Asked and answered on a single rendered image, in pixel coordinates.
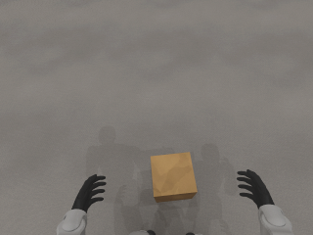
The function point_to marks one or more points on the left robot hand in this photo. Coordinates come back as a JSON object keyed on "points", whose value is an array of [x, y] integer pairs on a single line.
{"points": [[84, 198]]}

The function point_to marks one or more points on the right robot forearm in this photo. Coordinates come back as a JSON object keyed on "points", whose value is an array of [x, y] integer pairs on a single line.
{"points": [[273, 221]]}

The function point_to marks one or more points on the left robot forearm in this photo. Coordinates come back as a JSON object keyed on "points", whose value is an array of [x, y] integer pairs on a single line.
{"points": [[74, 223]]}

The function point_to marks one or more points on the carton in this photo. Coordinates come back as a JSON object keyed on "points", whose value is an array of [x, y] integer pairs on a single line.
{"points": [[173, 177]]}

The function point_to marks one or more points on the right robot hand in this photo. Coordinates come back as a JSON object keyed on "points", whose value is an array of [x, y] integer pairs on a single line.
{"points": [[260, 195]]}

